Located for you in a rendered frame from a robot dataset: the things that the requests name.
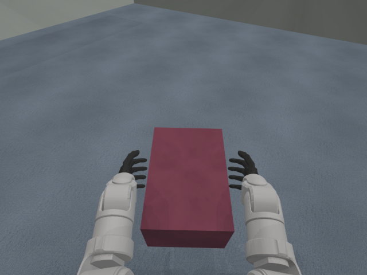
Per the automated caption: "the carton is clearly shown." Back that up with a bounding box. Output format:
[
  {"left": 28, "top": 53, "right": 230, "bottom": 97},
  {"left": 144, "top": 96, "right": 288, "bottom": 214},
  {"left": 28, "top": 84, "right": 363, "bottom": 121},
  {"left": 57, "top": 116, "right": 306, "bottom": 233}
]
[{"left": 140, "top": 127, "right": 235, "bottom": 248}]

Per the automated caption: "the right robot forearm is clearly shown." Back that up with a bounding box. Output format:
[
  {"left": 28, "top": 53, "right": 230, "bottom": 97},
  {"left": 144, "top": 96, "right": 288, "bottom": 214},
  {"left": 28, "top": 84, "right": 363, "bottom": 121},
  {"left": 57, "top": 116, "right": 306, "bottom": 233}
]
[{"left": 241, "top": 174, "right": 302, "bottom": 275}]

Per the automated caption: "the right robot hand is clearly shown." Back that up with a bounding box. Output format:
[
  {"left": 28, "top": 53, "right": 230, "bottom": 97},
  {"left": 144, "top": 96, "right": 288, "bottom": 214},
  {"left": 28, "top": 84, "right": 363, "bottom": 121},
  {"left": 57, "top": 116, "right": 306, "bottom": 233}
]
[{"left": 228, "top": 151, "right": 258, "bottom": 190}]

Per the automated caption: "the left robot hand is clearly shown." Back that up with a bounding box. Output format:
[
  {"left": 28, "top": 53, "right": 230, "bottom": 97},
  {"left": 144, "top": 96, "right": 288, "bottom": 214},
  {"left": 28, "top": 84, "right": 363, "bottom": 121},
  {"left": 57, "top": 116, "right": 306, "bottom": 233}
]
[{"left": 118, "top": 150, "right": 147, "bottom": 188}]

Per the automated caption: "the left robot forearm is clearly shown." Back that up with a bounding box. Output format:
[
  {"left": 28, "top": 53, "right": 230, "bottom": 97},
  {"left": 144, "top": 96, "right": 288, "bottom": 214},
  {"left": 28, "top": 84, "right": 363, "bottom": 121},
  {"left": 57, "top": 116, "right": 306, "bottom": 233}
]
[{"left": 77, "top": 172, "right": 137, "bottom": 275}]

